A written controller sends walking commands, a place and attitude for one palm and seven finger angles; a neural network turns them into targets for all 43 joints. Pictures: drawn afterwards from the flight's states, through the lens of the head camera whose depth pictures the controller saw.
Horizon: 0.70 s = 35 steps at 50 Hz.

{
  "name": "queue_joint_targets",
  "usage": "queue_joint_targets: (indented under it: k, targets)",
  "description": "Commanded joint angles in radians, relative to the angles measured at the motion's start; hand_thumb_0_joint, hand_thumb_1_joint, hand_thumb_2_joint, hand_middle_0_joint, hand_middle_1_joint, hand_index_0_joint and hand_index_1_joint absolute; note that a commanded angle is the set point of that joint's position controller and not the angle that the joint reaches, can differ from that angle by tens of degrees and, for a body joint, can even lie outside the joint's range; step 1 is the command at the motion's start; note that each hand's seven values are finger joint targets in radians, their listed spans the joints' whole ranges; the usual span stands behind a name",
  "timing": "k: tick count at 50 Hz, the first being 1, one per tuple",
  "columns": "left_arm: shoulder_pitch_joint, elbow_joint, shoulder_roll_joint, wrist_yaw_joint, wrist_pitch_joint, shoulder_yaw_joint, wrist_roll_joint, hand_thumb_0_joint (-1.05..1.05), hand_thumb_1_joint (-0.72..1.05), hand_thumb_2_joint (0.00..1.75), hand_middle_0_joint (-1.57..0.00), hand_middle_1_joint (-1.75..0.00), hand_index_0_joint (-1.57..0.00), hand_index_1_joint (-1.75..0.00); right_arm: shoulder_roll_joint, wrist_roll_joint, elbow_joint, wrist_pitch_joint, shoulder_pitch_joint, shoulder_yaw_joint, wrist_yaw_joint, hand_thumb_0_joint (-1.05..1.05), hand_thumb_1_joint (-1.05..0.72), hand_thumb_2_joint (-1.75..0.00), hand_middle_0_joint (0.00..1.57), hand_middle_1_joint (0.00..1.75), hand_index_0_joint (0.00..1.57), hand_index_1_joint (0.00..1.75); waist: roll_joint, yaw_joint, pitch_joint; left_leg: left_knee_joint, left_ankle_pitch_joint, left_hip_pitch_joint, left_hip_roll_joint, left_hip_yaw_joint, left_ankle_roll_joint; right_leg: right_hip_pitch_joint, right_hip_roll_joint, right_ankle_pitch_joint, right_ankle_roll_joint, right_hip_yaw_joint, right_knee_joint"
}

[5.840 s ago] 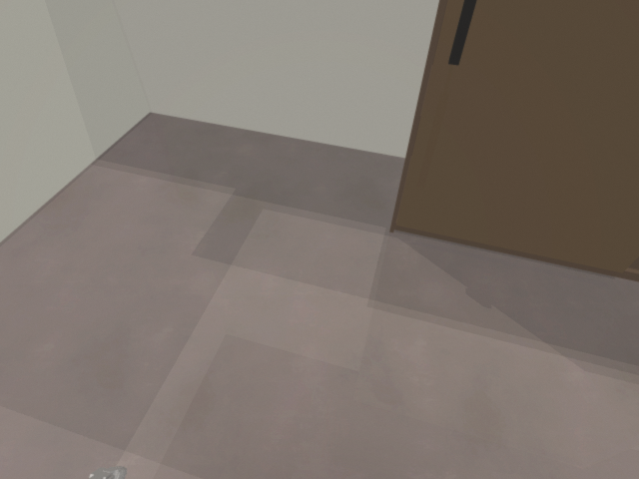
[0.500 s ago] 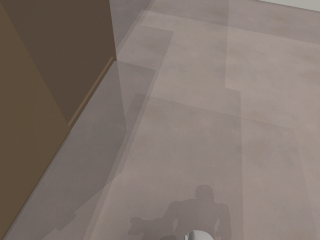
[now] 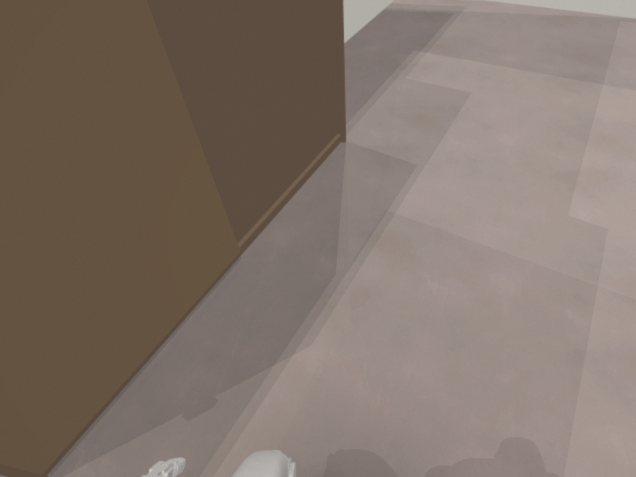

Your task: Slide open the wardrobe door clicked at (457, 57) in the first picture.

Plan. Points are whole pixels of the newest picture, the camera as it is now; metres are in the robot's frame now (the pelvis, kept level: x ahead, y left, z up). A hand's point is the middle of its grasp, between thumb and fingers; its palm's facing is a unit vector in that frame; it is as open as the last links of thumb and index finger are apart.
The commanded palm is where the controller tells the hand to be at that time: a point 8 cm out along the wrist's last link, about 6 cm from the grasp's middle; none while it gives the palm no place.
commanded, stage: turn to face it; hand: left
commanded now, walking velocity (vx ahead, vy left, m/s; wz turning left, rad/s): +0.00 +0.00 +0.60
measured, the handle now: out of the picture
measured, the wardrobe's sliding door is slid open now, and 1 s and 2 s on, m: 0.00 0.00 0.00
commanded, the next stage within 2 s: take the last steps up to it in 1.60 s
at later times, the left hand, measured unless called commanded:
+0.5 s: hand out of the picture -0.03 +0.29 -0.18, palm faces +0.36 -0.90 -0.25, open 7.4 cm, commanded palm none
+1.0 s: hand out of the picture +0.02 +0.25 -0.14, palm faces +0.54 -0.79 -0.29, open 7.4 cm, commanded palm none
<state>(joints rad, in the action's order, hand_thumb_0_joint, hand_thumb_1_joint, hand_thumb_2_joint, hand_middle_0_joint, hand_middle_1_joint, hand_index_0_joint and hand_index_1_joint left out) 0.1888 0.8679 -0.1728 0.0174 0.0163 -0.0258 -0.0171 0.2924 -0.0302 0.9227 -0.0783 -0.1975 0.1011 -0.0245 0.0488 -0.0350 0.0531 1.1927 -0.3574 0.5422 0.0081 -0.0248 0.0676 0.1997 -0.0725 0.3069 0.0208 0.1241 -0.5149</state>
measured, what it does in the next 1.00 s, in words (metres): steps on the spot, turning left: left foot, then right foot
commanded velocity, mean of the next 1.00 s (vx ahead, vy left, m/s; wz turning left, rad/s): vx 0.00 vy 0.00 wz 0.60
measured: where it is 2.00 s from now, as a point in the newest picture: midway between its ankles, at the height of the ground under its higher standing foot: outside the picture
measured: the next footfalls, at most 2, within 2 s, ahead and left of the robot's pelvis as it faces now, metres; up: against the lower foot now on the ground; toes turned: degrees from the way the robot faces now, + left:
left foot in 0.32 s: +0.00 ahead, +0.15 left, +0.00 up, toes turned +20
right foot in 0.84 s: +0.12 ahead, -0.06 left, +0.00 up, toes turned +28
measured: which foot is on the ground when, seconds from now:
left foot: up 0.00-0.30, down 0.32-0.84, up 0.86-1.00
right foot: down 0.00-0.32, up 0.34-0.82, down 0.84-1.00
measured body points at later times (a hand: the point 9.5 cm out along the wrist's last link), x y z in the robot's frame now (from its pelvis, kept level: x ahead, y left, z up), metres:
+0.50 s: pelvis +0.00 +0.06 +0.00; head +0.04 +0.10 +0.44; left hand -0.05 +0.34 -0.16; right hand +0.19 -0.15 -0.12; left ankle -0.04 +0.13 -0.74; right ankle +0.01 -0.11 -0.65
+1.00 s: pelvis +0.02 +0.01 +0.00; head +0.06 +0.00 +0.44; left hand -0.01 +0.29 -0.11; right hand +0.20 -0.19 -0.17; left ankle -0.08 +0.11 -0.65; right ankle +0.08 -0.08 -0.74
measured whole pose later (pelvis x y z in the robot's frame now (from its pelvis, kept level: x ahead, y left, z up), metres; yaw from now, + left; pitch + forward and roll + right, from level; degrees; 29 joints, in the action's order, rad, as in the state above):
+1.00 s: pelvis +0.02 +0.01 +0.00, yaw +37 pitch -1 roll +1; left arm 0.13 0.84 -0.18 0.02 0.02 -0.02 -0.02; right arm 0.28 -0.03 0.95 -0.08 -0.24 0.10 -0.02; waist 0.06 -0.06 0.09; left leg 1.19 -0.42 0.49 0.02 -0.03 0.06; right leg 0.21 -0.08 0.30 0.00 0.12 -0.54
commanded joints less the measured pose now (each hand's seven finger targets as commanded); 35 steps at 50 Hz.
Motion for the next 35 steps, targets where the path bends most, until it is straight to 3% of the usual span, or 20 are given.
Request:
queue_joint_targets:
  k: [1,5,10,12,13,14,15,16,17,18,19,21,23,27,31,35]
  targets:
    - [0.049,-0.053,-0.202,0.018,-0.03,-0.047,-0.002,0.0,0.9,0.9,-0.2,-0.3,-0.2,-0.3,0.052,0.005,-0.074,0.011,0.056,0.006,-0.009,0.0,-0.9,-0.9,0.2,0.3,0.2,0.3,-0.22,0.042,-0.019,0.008,0.006,0.075,-0.046,0.024,0.025,-0.079,-0.245,-0.369,0.07,-0.124,0.185]
    - [0.118,-0.027,-0.229,0.017,-0.027,-0.052,-0.008,0.0,0.9,0.9,-0.2,-0.3,-0.2,-0.3,0.039,0.01,-0.085,0.014,0.13,-0.009,-0.009,0.0,-0.9,-0.9,0.2,0.3,0.2,0.3,-0.231,0.072,-0.045,-0.132,-0.054,0.054,-0.054,0.06,0.027,-0.165,-0.275,-0.508,0.088,-0.089,0.153]
    - [0.129,-0.007,-0.263,0.016,-0.016,-0.065,-0.013,0.0,0.9,0.9,-0.2,-0.3,-0.2,-0.3,0.022,0.018,-0.099,0.027,0.165,-0.027,-0.01,0.0,-0.9,-0.9,0.2,0.3,0.2,0.3,-0.284,0.089,-0.071,-0.371,-0.088,-0.079,-0.05,0.128,-0.003,-0.153,-0.308,-0.565,0.093,-0.037,0.101]
    - [0.117,-0.001,-0.276,0.014,-0.012,-0.072,-0.013,0.0,0.9,0.9,-0.2,-0.3,-0.2,-0.3,0.023,0.02,-0.099,0.037,0.134,-0.03,-0.008,0.0,-0.9,-0.9,0.2,0.3,0.2,0.3,-0.289,0.077,-0.1,-0.491,-0.066,-0.145,-0.041,0.153,-0.02,-0.165,-0.311,-0.578,0.077,-0.006,0.054]
    - [0.11,0.005,-0.275,0.013,-0.009,-0.074,-0.01,0.0,0.9,0.9,-0.2,-0.3,-0.2,-0.3,0.03,0.019,-0.097,0.042,0.11,-0.027,-0.007,0.0,-0.9,-0.9,0.2,0.3,0.2,0.3,-0.274,0.064,-0.111,-0.592,-0.004,-0.211,-0.038,0.164,-0.026,-0.147,-0.303,-0.562,0.053,0.02,0.003]
    - [0.11,0.004,-0.273,0.009,-0.008,-0.077,-0.002,0.0,0.9,0.9,-0.2,-0.3,-0.2,-0.3,0.055,0.015,-0.087,0.049,0.063,-0.021,-0.006,0.0,-0.9,-0.9,0.2,0.3,0.2,0.3,-0.225,0.032,-0.135,-0.72,0.112,-0.33,-0.032,0.167,-0.04,-0.092,-0.282,-0.544,0.013,0.06,-0.096]
    - [0.111,-0.011,-0.249,0.003,-0.006,-0.075,0.005,0.0,0.9,0.9,-0.2,-0.3,-0.2,-0.3,0.138,0.009,-0.072,0.061,-0.02,0.002,-0.003,0.0,-0.9,-0.9,0.2,0.3,0.2,0.3,-0.053,-0.015,-0.209,-0.795,0.356,-0.563,-0.153,0.016,-0.101,0.093,-0.232,-0.381,-0.049,0.095,-0.306]
    - [0.066,-0.065,-0.176,-0.007,-0.007,-0.056,0.011,0.0,0.9,0.9,-0.2,-0.3,-0.2,-0.3,0.258,0.011,-0.064,0.065,-0.094,0.031,0.004,0.0,-0.9,-0.9,0.2,0.3,0.2,0.3,0.273,-0.057,-0.213,-0.795,0.846,-0.696,-0.433,-0.342,-0.254,0.4,-0.085,0.332,-0.128,0.082,-0.534]
    - [-0.003,-0.081,-0.192,0.007,0.012,-0.049,-0.001,0.0,0.9,0.9,-0.2,-0.3,-0.2,-0.3,0.257,0.022,-0.029,0.059,-0.144,0.029,0.014,0.0,-0.9,-0.9,0.2,0.3,0.2,0.3,0.184,-0.073,-0.215,-0.786,0.898,-0.647,-0.465,-0.317,-0.299,0.418,-0.084,0.377,-0.117,-0.047,-0.621]
    - [-0.021,-0.076,-0.179,0.013,0.013,-0.053,0.004,0.0,0.9,0.9,-0.2,-0.3,-0.2,-0.3,0.238,0.022,-0.037,0.063,-0.123,0.025,0.026,0.0,-0.9,-0.9,0.2,0.3,0.2,0.3,0.176,-0.056,-0.216,-0.768,0.895,-0.636,-0.431,-0.311,-0.297,0.439,-0.081,0.334,-0.12,-0.084,-0.667]
    - [-0.044,-0.063,-0.184,0.009,0.01,-0.057,0.006,0.0,0.9,0.9,-0.2,-0.3,-0.2,-0.3,0.205,0.015,-0.05,0.064,-0.07,0.019,0.033,0.0,-0.9,-0.9,0.2,0.3,0.2,0.3,0.155,-0.048,-0.145,-0.779,0.836,-0.552,-0.384,-0.261,-0.285,0.438,-0.082,0.276,-0.127,-0.098,-0.691]
    - [-0.012,-0.037,-0.186,-0.002,0.012,-0.062,0.003,0.0,0.9,0.9,-0.2,-0.3,-0.2,-0.3,0.15,0.012,-0.079,0.069,0.03,-0.002,0.032,0.0,-0.9,-0.9,0.2,0.3,0.2,0.3,0.092,0.012,-0.075,-0.798,0.764,-0.447,-0.273,-0.158,-0.228,0.379,-0.068,0.153,-0.131,-0.098,-0.677]
    - [0.018,-0.024,-0.188,-0.006,0.013,-0.064,0.002,0.0,0.9,0.9,-0.2,-0.3,-0.2,-0.3,0.144,0.015,-0.085,0.075,0.045,-0.005,0.031,0.0,-0.9,-0.9,0.2,0.3,0.2,0.3,0.082,0.027,-0.095,-0.811,0.75,-0.45,-0.239,-0.129,-0.212,0.351,-0.055,0.101,-0.138,-0.095,-0.648]
    - [-0.02,-0.044,-0.185,-0.001,0.017,-0.061,0.003,0.0,0.9,0.9,-0.2,-0.3,-0.2,-0.3,0.146,0.015,-0.079,0.074,0.008,0.001,0.03,0.0,-0.9,-0.9,0.2,0.3,0.2,0.3,0.089,0.017,-0.093,-0.824,0.707,-0.465,-0.227,-0.181,-0.226,0.35,-0.037,0.076,-0.15,-0.113,-0.58]
    - [-0.104,-0.082,-0.174,0.003,0.013,-0.055,0.008,0.0,0.9,0.9,-0.2,-0.3,-0.2,-0.3,0.152,0.009,-0.072,0.07,-0.034,0.014,0.031,0.0,-0.9,-0.9,0.2,0.3,0.2,0.3,0.089,-0.008,-0.102,-0.798,0.724,-0.496,-0.233,-0.264,-0.25,0.344,-0.012,0.12,-0.15,-0.128,-0.463]
    - [-0.126,-0.104,-0.162,0.006,0.006,-0.049,0.013,0.0,0.9,0.9,-0.2,-0.3,-0.2,-0.3,0.148,0.006,-0.073,0.064,-0.034,0.02,0.032,0.0,-0.9,-0.9,0.2,0.3,0.2,0.3,0.119,-0.006,-0.111,-0.764,0.759,-0.458,-0.216,-0.319,-0.246,0.251,0.026,0.13,-0.135,-0.128,-0.315]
